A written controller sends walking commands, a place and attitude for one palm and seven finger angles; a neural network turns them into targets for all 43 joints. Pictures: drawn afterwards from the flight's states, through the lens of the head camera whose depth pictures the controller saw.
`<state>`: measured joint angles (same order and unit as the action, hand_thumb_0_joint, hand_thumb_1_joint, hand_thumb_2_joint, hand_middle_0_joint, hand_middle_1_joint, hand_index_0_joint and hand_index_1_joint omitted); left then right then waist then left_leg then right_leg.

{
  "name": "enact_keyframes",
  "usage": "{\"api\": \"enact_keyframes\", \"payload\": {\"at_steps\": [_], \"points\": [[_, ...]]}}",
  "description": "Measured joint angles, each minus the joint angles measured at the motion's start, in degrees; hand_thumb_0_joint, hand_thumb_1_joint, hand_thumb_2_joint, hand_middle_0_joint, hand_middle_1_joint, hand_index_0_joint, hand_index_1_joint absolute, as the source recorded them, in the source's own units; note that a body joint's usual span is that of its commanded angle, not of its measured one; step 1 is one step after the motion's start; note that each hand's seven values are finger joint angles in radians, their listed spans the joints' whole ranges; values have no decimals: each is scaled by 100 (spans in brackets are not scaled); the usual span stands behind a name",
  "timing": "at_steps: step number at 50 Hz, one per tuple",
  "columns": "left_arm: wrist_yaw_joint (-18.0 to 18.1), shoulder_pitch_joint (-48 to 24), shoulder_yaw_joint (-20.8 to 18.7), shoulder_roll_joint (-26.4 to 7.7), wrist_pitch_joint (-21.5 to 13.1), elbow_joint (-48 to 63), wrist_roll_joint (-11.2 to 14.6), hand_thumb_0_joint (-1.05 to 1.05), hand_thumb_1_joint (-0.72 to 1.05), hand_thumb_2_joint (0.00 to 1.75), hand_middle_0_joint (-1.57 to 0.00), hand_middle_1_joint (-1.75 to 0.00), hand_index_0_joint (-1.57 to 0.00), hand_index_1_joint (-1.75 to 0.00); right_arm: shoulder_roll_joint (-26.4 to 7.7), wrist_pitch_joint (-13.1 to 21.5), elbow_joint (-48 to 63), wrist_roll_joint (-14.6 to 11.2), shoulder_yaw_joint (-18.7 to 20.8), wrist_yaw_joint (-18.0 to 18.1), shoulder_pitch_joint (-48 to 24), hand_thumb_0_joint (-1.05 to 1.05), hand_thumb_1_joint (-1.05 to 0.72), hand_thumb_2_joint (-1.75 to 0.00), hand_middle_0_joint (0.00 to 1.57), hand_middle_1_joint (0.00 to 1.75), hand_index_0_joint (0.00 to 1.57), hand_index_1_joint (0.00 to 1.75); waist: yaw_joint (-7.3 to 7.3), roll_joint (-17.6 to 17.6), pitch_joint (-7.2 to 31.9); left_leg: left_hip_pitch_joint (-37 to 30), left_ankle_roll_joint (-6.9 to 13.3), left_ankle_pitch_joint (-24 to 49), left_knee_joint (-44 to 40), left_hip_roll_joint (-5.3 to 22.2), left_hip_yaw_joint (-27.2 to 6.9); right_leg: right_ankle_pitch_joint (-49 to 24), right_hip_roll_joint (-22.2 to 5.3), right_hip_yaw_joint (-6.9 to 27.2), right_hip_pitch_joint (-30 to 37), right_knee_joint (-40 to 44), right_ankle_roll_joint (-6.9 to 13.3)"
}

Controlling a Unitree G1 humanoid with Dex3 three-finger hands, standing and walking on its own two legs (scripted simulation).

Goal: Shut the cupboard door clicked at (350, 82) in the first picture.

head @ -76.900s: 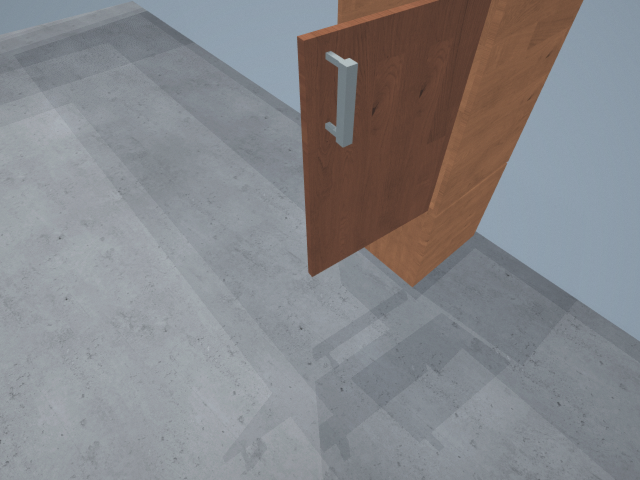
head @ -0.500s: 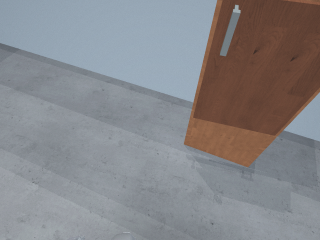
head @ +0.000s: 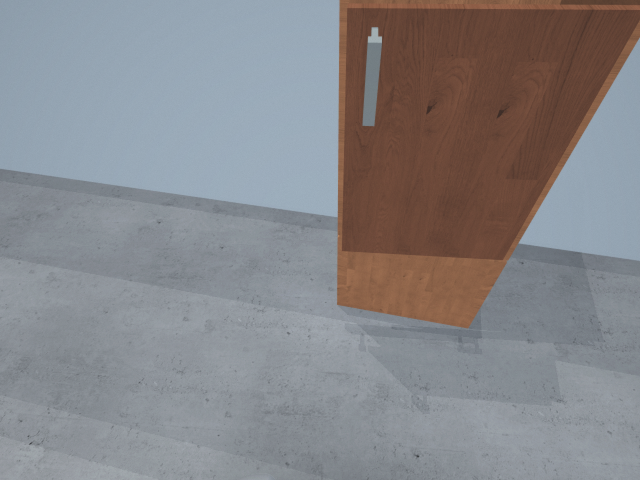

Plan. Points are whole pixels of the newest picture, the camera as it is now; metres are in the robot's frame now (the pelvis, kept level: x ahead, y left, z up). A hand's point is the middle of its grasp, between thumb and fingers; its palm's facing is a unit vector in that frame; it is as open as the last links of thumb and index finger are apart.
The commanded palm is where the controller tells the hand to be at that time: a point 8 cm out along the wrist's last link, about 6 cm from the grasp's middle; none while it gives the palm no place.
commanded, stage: take the last steps up to it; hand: left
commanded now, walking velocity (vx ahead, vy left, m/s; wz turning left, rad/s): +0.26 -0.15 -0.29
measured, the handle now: (371, 78) +0.67 -0.06 +0.15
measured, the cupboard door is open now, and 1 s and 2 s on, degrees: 7 7 7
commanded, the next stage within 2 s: come to a stop and stand still in 0.48 s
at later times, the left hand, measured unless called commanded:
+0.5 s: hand (248, 408) +0.25 +0.14 -0.17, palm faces -0.21 -0.96 -0.17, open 7.4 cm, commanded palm none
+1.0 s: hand (290, 372) +0.31 +0.07 -0.17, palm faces -0.11 -0.97 -0.22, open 7.3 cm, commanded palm none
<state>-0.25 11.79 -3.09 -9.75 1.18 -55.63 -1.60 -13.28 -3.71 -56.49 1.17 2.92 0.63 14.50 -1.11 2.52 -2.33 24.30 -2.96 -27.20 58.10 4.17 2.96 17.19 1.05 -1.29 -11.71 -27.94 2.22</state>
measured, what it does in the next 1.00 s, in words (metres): walks ahead: left foot, then right foot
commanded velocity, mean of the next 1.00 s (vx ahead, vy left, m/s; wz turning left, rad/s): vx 0.00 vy -0.02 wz -0.09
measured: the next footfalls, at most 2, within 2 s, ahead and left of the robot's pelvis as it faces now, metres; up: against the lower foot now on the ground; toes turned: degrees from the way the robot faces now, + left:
left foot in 0.18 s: +0.09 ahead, +0.12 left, +0.00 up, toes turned +3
right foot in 0.58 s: +0.25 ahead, -0.22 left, +0.00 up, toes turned -15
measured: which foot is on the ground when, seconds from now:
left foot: up 0.00-0.16, down 0.18-0.58, up 0.60-1.00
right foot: down 0.00-0.18, up 0.20-0.56, down 0.58-1.00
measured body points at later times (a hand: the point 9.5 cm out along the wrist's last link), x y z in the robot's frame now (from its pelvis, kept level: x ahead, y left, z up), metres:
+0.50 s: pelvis +0.12 -0.04 +0.00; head +0.17 -0.03 +0.45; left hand +0.26 +0.19 -0.15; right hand +0.03 -0.27 -0.13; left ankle +0.05 +0.12 -0.74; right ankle +0.17 -0.21 -0.70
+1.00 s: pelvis +0.21 -0.10 +0.00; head +0.25 -0.10 +0.45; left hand +0.32 +0.12 -0.15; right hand +0.29 -0.35 -0.14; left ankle +0.23 +0.01 -0.71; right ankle +0.21 -0.21 -0.74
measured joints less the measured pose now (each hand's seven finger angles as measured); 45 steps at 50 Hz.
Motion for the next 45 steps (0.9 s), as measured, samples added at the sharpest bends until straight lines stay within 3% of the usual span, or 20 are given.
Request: {"api": "enact_keyframes", "payload": {"at_steps": [3, 8, 9, 10, 12, 15, 17, 22, 26, 28, 30, 32, 35, 40, 45], "points": [[-11, 166, -3, 6, -32, -127, -14, 0, 91, 90, -20, -30, -20, -30, 28, 87, 59, 18, 11, -45, -30, 0, -91, -90, 20, 30, 20, 30, 4, -134, 61, 60, -33, 189, -287, -23, 115, -110, 4, 83, 159, 308, 14], [-75, 382, -53, -77, -19, -315, -11, 1, 90, 90, -21, -30, -20, -30, 120, 284, 170, 20, -23, -25, -75, 0, -91, -90, 20, 30, 20, 30, 83, -356, 110, -420, 17, 612, -1942, -95, 238, 79, 93, 222, 239, 231, -14], [-86, 451, -65, -89, -5, -332, 10, 1, 90, 90, -21, -30, -20, -30, 109, 364, 210, 26, -50, -11, -51, 0, -91, -90, 20, 30, 20, 30, 95, -354, 140, -637, 56, 757, -2445, -84, 237, 217, 153, 259, 173, 26, -37], [-102, 498, -75, -106, 17, -358, 33, 1, 90, 90, -21, -30, -20, -30, 108, 453, 230, 61, -64, 11, -42, 0, -91, -90, 20, 30, 20, 30, 65, -356, 163, -676, 254, 1005, -2563, -51, 251, 462, 194, 262, 8, -410, -29], [-136, 493, -89, -207, 111, -422, 0, 1, 91, 90, -20, -30, -20, -30, 188, 553, 241, 103, -120, 62, -4, 0, -91, -90, 20, 30, 20, 30, 12, -505, 136, -736, 377, 885, -2366, -22, 366, 925, 162, 272, -463, -1720, -38], [-207, 346, -143, -321, 198, -426, -64, 1, 91, 90, -20, -30, -20, -30, 273, 591, 217, 114, -183, 114, 229, 0, -91, -90, 20, 30, 21, 30, -16, -588, 115, -1099, 279, 797, -2667, 70, 474, 648, -2, 141, -1180, -3184, -157], [-250, 184, -168, -367, 203, -345, -58, 1, 91, 90, -20, -30, -20, -30, 306, 597, 123, 111, -205, 136, 382, 0, -90, -90, 20, 30, 21, 30, -7, -571, 57, -1374, 194, 893, -3005, 148, 515, 355, -152, 85, -1515, -3421, -243], [-280, -236, -139, -409, 162, -155, -32, 1, 91, 90, -20, -30, -20, -30, 321, 561, -122, 107, -173, 104, 686, 0, -90, -90, 20, 30, 21, 30, -76, -440, -93, -1912, 18, 914, -3519, 382, 674, -187, -452, -46, -1890, -2457, -326], [-294, -553, -101, -416, 115, -81, -20, 1, 91, 90, -20, -30, -19, -30, 278, 480, -294, 105, -98, 59, 854, 0, -90, -90, 20, 30, 21, 30, -237, -321, -215, -2173, -228, 626, -3422, 581, 800, -349, -449, -206, -1740, -1379, -240], [-300, -657, -85, -415, 34, -38, -21, 1, 91, 90, -20, -30, -20, -30, 241, 432, -387, 83, -68, 46, 953, 0, -90, -90, 20, 30, 21, 30, -290, -244, -248, -2219, -359, 350, -3118, 718, 801, -482, -346, -322, -1432, -822, -154], [-257, -709, -84, -408, -169, 5, -32, 1, 91, 90, -20, -30, -20, -30, 208, 361, -517, 2, -54, 19, 981, 0, -90, -90, 20, 30, 21, 30, -236, -234, -272, -1863, -233, -91, -1953, 767, 589, -745, -283, -334, -1235, -626, -45], [-148, -736, -38, -270, -275, -6, 3, 0, 91, 90, -20, -30, -20, -30, 117, 222, -563, -67, -39, 40, 756, 0, -90, -90, 20, 30, 21, 30, -228, -100, -378, -1182, -13, -496, -310, 529, 64, -469, -206, -375, -1191, -862, -26], [12, -675, 77, -72, -245, -101, 17, 0, 91, 90, -20, -30, -20, -30, 64, 199, -450, -77, -45, 80, 395, 1, -91, -90, 20, 30, 20, 30, -225, -45, -378, -397, 85, -198, 701, 149, -88, -460, -161, -388, -869, -441, -53], [160, -558, 122, 145, -183, -231, 19, 0, 92, 90, -20, -30, -20, -30, 177, 176, -167, -105, -91, 70, -109, 0, -91, -90, 19, 30, 20, 30, -122, -119, -235, 17, 27, 1, -241, -216, -21, -588, -164, -413, -510, 104, 29], [201, -513, 59, 115, -125, -190, -10, -1, 93, 90, -21, -30, -20, -30, 277, 47, 25, -87, -58, 9, -626, 0, -91, -90, 19, 30, 20, 30, 84, -194, -232, 192, -32, 37, -420, -426, -91, -541, -208, -455, -358, 181, 12]]}}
